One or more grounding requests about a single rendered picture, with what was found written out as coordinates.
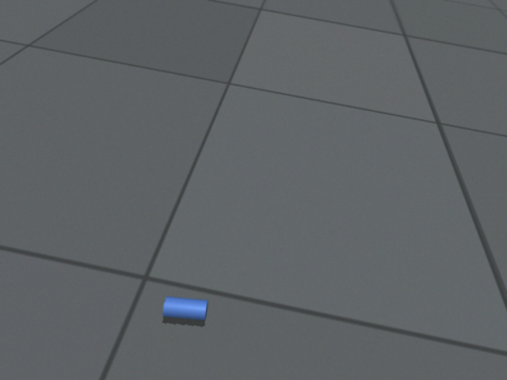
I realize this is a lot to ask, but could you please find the can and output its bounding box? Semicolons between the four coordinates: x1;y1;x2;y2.
163;296;208;320

